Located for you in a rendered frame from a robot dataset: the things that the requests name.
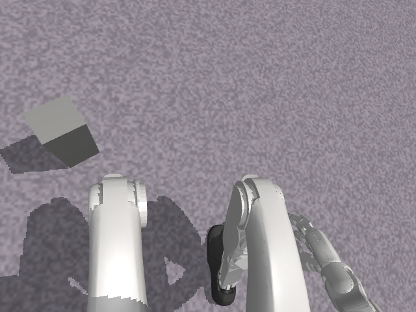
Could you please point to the right robot arm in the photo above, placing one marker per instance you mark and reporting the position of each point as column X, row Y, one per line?
column 345, row 289

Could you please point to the right robot foot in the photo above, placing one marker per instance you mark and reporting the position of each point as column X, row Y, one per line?
column 215, row 250

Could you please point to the right robot hand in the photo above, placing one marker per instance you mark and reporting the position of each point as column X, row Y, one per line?
column 316, row 242

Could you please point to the carton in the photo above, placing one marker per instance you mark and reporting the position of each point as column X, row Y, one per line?
column 61, row 130

